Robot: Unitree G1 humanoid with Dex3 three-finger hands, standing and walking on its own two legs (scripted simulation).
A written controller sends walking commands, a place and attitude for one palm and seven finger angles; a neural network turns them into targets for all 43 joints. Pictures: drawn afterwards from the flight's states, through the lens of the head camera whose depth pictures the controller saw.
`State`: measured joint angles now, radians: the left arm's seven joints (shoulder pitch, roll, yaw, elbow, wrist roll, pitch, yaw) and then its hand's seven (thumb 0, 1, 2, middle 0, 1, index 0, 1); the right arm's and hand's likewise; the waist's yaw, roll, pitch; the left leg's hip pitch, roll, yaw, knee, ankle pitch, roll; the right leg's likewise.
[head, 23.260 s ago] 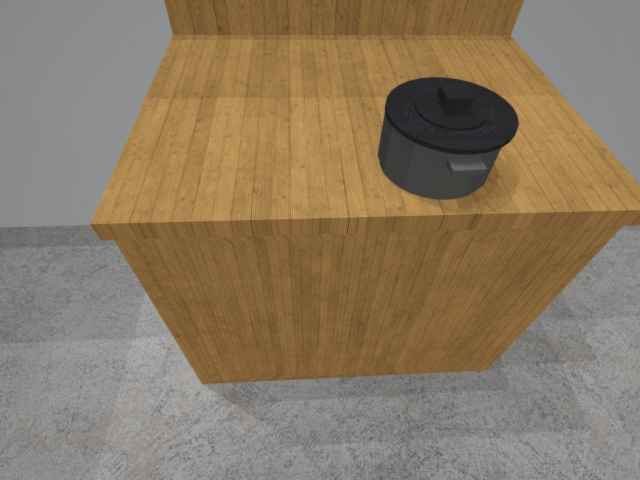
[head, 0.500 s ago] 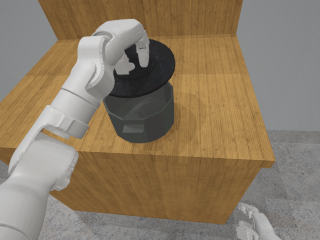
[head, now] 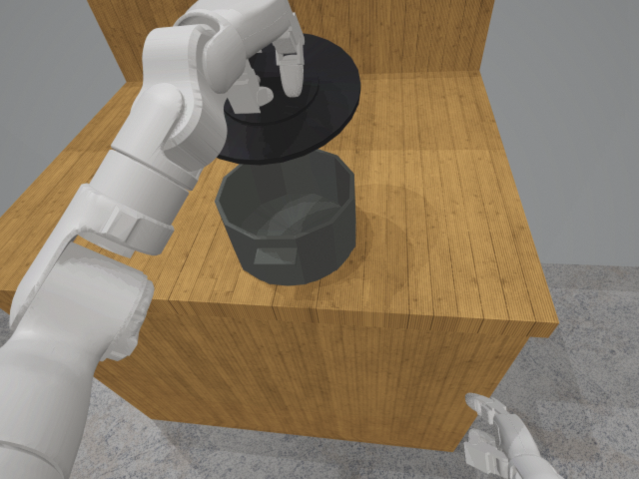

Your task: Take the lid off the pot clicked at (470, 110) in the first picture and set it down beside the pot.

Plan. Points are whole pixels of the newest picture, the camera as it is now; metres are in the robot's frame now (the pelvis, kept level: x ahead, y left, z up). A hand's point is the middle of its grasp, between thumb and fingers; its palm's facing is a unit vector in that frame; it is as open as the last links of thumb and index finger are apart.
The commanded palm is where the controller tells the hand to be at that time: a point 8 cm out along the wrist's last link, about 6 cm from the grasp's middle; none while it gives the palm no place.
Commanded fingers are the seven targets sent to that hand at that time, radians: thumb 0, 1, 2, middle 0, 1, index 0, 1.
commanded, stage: lift the lid straight up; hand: left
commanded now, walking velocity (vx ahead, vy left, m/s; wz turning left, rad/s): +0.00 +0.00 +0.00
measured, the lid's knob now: (264, 71) +0.47 +0.07 +0.29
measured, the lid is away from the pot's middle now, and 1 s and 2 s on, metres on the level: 0.01 0.07 0.20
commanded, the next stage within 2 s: move the lid sideways beside the pot in 0.36 s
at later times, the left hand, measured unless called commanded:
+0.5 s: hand (251, 62) +0.44 +0.08 +0.31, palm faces -0.05 -0.06 -1.00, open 5.2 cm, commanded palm +0.41 +0.10 +0.38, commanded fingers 0.00 0.56 1.17 -0.81 -0.84 -1.17 -1.00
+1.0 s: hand (193, 70) +0.45 +0.14 +0.30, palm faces -0.07 -0.06 -1.00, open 5.1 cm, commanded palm +0.41 +0.16 +0.38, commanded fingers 0.00 0.56 1.17 -0.81 -0.84 -1.17 -1.00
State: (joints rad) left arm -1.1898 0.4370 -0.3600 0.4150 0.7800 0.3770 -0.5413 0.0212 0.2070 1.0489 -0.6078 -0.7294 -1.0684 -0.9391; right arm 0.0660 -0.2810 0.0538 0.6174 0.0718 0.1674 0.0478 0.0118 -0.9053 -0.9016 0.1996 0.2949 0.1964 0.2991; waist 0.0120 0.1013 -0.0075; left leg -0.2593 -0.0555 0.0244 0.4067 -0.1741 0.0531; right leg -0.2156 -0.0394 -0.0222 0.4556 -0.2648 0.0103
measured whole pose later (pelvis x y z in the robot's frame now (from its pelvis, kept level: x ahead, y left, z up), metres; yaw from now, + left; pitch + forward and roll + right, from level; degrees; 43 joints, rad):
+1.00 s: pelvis +0.00 +0.00 +0.00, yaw +0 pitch +2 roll +0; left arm -1.21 0.55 -0.30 0.46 0.83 0.40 -0.62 0.02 0.21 1.05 -0.61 -0.73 -1.07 -0.94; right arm 0.09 -0.31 0.05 0.61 0.08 0.16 0.02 0.01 -0.91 -0.90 0.20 0.29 0.20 0.30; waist 0.01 0.09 0.01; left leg -0.26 -0.05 0.02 0.41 -0.18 0.05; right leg -0.21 -0.04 -0.03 0.44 -0.26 0.01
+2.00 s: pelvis +0.00 +0.01 +0.00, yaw +1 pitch +3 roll -1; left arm -1.21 0.76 -0.19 0.58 0.88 0.29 -0.64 0.02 0.21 1.05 -0.61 -0.73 -1.08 -0.95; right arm 0.14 -0.31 0.05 0.60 0.10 0.21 0.01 0.01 -0.91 -0.90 0.20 0.29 0.20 0.30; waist -0.02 0.07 0.03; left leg -0.31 -0.05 0.01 0.43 -0.18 0.07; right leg -0.23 -0.04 -0.04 0.42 -0.24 0.02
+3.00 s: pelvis +0.00 +0.01 +0.00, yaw +1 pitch +4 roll -1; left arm -1.17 0.80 -0.15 0.66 0.89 0.26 -0.64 0.02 0.21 1.04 -0.61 -0.73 -1.08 -0.95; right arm 0.14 -0.30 0.05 0.60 0.11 0.21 0.00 0.01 -0.90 -0.90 0.20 0.30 0.20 0.30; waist -0.03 0.07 0.04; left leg -0.32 -0.05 0.00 0.44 -0.19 0.07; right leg -0.23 -0.03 -0.04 0.40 -0.24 0.02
